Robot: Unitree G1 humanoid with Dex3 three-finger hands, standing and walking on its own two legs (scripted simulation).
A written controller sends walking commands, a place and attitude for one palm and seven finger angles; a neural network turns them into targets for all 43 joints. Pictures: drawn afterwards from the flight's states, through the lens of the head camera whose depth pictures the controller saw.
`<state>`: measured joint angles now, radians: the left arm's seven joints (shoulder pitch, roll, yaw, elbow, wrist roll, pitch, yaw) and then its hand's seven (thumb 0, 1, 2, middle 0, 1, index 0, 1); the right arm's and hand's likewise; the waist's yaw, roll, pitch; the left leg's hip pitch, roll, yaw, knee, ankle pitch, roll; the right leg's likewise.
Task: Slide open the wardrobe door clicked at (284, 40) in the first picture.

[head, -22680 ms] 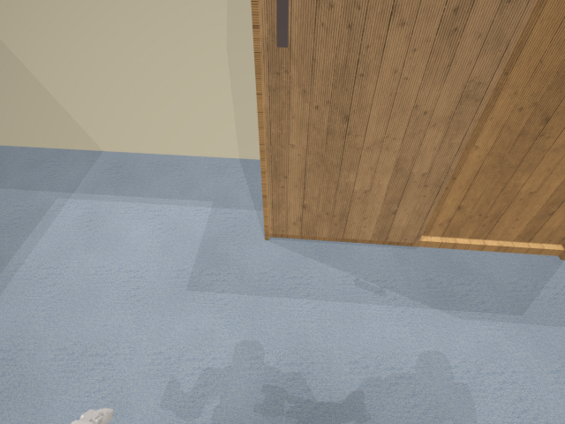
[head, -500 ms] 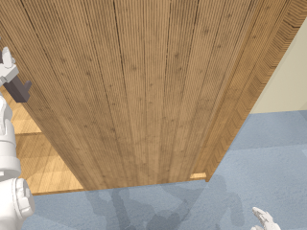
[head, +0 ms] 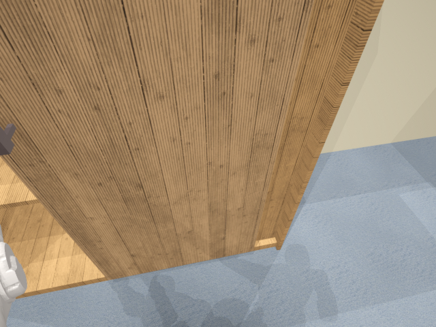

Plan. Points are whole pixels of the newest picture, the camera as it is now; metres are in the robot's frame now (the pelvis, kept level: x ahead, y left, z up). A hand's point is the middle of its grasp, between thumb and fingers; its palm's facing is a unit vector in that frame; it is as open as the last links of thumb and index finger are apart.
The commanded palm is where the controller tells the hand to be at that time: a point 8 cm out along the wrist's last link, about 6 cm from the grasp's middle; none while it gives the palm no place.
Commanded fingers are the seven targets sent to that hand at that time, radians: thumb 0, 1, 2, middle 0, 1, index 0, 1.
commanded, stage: stop walking and hold the door there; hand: left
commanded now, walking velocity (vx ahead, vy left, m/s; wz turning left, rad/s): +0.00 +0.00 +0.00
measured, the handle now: out of the picture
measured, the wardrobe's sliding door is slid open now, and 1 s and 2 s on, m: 0.51 0.50 0.50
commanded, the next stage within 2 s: loosen the grip on the handle in 1.76 s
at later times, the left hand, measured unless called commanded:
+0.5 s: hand out of the picture +0.40 +0.38 +0.23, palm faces +0.52 -0.83 -0.20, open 5.8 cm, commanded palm +0.36 +0.41 +0.20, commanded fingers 0.00 0.90 0.90 -0.45 -1.40 -0.45 -1.40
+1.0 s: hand out of the picture +0.40 +0.39 +0.23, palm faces +0.32 -0.94 -0.10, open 6.2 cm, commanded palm +0.37 +0.41 +0.20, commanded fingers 0.00 0.90 0.90 -0.45 -1.40 -0.45 -1.40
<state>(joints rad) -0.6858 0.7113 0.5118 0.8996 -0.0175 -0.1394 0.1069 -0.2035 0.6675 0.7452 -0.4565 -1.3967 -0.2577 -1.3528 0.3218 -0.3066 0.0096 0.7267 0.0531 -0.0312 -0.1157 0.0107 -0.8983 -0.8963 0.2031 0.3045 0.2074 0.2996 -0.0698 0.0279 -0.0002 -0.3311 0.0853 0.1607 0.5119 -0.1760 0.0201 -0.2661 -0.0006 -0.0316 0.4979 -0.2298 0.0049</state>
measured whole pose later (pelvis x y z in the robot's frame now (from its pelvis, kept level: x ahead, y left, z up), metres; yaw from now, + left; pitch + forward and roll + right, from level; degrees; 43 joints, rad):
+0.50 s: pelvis -0.01 +0.07 -0.01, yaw +1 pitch +0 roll -1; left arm -0.68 0.58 0.40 0.72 -0.03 -0.21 0.08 -0.25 0.64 0.78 -0.46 -1.40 -0.36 -1.40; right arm 0.23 -0.32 -0.03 0.71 0.04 -0.02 -0.09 0.01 -0.90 -0.90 0.20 0.30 0.20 0.30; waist -0.03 0.03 0.06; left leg -0.34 -0.02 0.13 0.56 -0.22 0.10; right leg -0.39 -0.09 -0.03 0.88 -0.49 0.05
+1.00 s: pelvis -0.02 +0.17 -0.03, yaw +5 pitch -1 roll +1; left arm -0.75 0.36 0.26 0.36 -0.08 -0.18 0.07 -0.26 0.59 0.80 -0.46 -1.40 -0.33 -1.40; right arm 0.19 -0.32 -0.04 0.70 0.03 -0.06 -0.08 0.01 -0.90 -0.90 0.20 0.30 0.21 0.30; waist -0.02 -0.01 0.16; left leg -0.41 0.12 0.07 0.62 -0.16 -0.03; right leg -0.28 -0.23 -0.08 0.89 -0.48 0.07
